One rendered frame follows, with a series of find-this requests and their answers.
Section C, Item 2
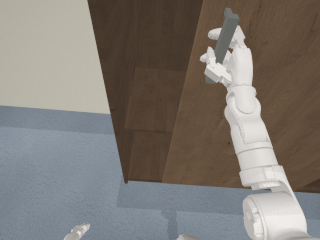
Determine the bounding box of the right robot forearm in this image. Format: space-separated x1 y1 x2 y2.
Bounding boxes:
224 85 307 232

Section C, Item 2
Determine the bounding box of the robot right upper arm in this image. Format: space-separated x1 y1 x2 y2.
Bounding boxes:
242 191 320 240

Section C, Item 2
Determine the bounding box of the right robot hand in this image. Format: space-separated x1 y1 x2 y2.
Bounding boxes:
200 25 253 92

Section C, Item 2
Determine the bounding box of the left robot hand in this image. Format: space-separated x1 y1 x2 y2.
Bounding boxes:
64 222 90 240

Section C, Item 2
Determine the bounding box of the wardrobe door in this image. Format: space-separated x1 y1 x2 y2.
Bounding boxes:
304 178 320 188
162 0 320 192

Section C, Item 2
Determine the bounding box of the handle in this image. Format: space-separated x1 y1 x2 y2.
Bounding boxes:
205 7 240 84

